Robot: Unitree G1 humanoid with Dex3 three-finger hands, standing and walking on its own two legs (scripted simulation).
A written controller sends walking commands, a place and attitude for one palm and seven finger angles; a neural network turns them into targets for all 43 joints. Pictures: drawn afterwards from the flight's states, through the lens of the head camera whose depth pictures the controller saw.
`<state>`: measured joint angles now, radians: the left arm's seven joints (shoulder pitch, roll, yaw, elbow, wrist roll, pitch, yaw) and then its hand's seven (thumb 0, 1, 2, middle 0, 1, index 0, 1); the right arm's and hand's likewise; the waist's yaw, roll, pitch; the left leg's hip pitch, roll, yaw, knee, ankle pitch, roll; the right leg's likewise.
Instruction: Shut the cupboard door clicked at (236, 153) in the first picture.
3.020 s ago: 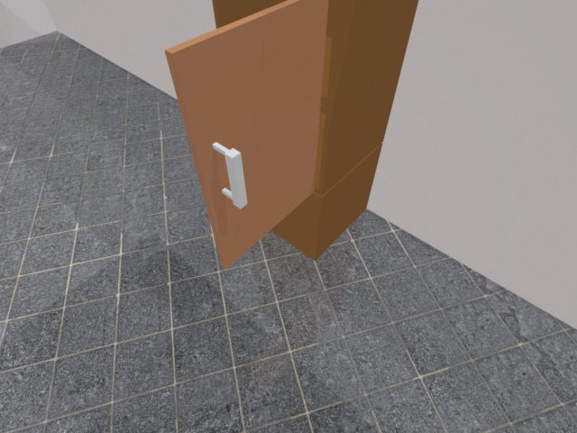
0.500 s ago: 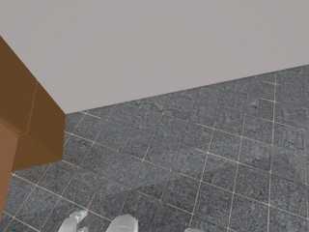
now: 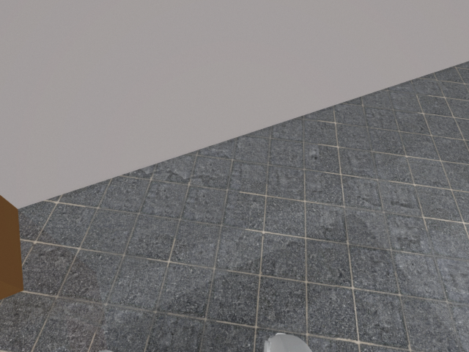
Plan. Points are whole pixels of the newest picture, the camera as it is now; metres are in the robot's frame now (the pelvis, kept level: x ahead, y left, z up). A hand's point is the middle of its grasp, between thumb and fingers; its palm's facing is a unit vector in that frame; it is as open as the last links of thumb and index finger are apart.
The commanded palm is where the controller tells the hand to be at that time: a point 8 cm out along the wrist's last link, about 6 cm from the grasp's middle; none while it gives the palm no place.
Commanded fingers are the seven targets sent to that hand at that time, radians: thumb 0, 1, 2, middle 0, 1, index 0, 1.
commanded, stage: walk around to get in front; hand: left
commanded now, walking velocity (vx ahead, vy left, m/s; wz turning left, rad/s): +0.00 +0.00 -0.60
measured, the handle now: out of the picture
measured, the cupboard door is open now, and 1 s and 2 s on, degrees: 91 91 91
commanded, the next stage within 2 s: none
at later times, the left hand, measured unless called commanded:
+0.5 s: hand (185, 335) +0.16 +0.11 -0.16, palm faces -0.26 -0.94 -0.22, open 7.4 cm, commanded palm none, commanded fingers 0.00 0.90 0.90 -0.20 -0.30 -0.20 -0.30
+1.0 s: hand (220, 283) +0.26 +0.05 -0.17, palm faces -0.59 -0.78 -0.23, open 7.4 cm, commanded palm none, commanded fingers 0.00 0.90 0.90 -0.20 -0.30 -0.20 -0.30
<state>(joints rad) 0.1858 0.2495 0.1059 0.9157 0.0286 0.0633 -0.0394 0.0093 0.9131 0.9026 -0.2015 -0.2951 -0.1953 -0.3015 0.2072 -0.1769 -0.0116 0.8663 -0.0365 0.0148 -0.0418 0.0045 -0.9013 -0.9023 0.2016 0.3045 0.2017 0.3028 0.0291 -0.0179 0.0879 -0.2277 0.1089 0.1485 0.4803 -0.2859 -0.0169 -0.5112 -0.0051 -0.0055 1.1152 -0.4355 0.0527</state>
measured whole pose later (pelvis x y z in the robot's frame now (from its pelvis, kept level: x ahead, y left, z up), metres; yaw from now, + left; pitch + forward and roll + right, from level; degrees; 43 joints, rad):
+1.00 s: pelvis +0.06 -0.07 -0.01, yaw -37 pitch +2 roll -1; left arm 0.13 0.25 0.09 0.92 0.03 0.06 -0.05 0.01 0.92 0.90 -0.20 -0.29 -0.19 -0.30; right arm 0.26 -0.21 -0.04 0.90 -0.04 0.02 -0.02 0.00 -0.90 -0.90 0.20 0.30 0.20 0.30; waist -0.01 0.02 0.11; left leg -0.19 0.17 0.27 0.55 -0.37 -0.05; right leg -0.38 -0.04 -0.08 0.75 -0.42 0.03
